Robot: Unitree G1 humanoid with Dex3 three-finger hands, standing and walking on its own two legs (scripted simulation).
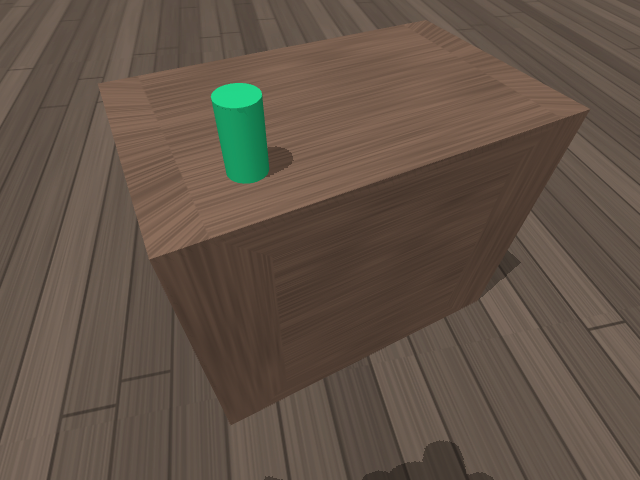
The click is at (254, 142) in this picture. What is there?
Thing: squat round
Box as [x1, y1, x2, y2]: [211, 83, 268, 183]
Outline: 232,83 223,85 214,90 211,94 211,99 226,173 228,177 234,181 248,183 261,179 266,175 268,171 261,92 257,87 246,83
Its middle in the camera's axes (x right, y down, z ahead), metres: -0.13 -0.18 +0.67
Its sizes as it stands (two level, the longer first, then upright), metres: 0.080 0.080 0.148
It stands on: a support 0.80 m high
